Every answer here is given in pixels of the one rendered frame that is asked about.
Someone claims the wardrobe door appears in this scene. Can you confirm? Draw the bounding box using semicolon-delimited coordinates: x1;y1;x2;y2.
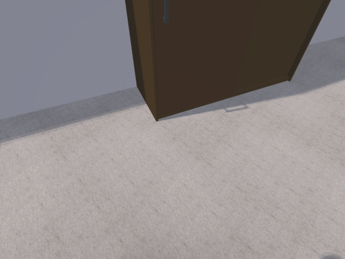
152;0;260;116
235;0;323;90

